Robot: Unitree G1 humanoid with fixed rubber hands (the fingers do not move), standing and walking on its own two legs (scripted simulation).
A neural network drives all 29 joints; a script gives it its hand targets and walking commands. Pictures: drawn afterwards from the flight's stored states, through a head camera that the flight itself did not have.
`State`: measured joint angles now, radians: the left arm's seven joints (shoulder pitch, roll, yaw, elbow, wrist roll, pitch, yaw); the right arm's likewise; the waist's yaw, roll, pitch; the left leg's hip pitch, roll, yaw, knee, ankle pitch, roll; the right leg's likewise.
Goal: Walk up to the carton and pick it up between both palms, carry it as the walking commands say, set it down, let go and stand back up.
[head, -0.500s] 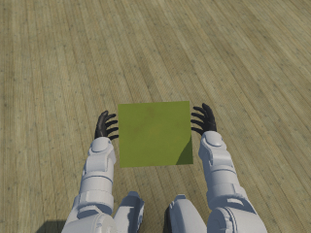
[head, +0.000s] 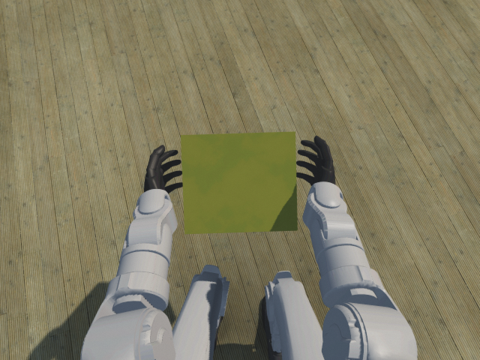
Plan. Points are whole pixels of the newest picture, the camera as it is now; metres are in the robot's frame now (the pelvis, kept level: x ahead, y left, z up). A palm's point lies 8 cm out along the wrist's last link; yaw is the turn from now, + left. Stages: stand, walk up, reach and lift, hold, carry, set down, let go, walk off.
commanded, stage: set down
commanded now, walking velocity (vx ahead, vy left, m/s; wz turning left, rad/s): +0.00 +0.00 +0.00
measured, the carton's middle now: (239, 180) +0.44 +0.03 -0.16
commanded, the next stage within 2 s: none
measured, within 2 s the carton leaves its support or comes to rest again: neither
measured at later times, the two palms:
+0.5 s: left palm (170, 189) +0.41 +0.17 -0.16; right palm (308, 184) +0.43 -0.11 -0.16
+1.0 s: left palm (180, 191) +0.43 +0.18 -0.26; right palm (300, 187) +0.45 -0.11 -0.26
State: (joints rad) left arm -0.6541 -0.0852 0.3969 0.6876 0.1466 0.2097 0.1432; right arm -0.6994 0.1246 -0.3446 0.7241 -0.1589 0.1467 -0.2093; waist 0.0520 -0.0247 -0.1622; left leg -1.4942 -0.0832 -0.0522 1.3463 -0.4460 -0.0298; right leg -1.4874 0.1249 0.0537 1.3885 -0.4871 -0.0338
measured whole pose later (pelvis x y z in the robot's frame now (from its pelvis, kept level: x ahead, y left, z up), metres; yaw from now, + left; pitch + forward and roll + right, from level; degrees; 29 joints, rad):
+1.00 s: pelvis -0.03 +0.01 -0.14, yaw -1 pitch +41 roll +2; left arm -1.03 0.02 0.41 0.80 0.13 0.23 0.17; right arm -1.09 0.00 -0.37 0.85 -0.11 0.18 -0.25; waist 0.05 -0.04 -0.01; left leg -2.03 -0.11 -0.03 1.83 -0.52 -0.04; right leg -2.02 0.18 0.05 1.87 -0.55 0.01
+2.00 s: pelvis -0.05 +0.02 -0.24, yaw -2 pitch +29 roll +2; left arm -1.41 0.24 0.25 1.00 -0.04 0.24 0.13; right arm -1.45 -0.21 -0.24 1.02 0.04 0.19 -0.17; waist 0.06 -0.04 0.52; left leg -2.13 -0.10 0.01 2.20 -0.59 -0.03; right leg -2.12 0.17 0.00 2.23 -0.62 0.02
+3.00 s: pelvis -0.03 +0.01 -0.26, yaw -1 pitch +31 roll +2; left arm -1.44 0.27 0.26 1.13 -0.04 0.16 0.05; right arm -1.46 -0.22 -0.27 1.11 0.00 0.14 -0.09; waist 0.05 -0.03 0.46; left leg -2.19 -0.06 0.04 2.27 -0.61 0.00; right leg -2.18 0.12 -0.02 2.30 -0.66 -0.02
